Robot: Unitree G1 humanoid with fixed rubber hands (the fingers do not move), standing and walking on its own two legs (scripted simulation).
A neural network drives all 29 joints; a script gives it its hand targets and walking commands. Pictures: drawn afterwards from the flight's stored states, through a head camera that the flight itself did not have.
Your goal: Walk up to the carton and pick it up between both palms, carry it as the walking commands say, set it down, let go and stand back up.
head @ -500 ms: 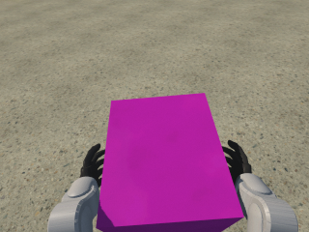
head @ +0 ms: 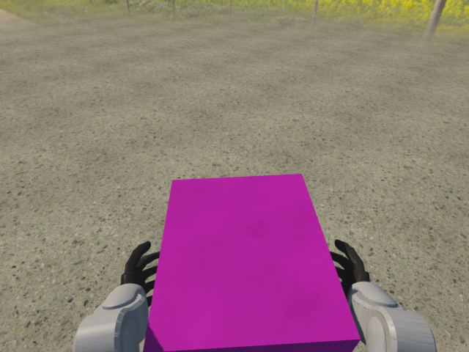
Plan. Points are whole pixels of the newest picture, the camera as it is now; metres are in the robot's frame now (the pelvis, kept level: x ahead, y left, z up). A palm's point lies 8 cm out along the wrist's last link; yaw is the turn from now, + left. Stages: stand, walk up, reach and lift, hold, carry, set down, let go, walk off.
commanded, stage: carry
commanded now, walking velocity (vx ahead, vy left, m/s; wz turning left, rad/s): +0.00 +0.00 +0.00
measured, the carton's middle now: (243, 290) +0.26 +0.01 +0.01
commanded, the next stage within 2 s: none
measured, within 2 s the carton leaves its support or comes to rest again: neither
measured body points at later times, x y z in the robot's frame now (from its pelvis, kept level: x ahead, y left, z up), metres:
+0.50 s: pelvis -0.05 -0.04 +0.00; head -0.04 -0.03 +0.45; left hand +0.19 +0.13 +0.06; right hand +0.21 -0.19 +0.08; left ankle -0.09 +0.07 -0.74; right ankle +0.02 -0.07 -0.74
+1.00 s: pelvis -0.04 -0.02 +0.00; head -0.04 -0.01 +0.45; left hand +0.20 +0.16 +0.03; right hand +0.22 -0.16 +0.05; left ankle -0.08 +0.07 -0.74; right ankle +0.02 -0.07 -0.74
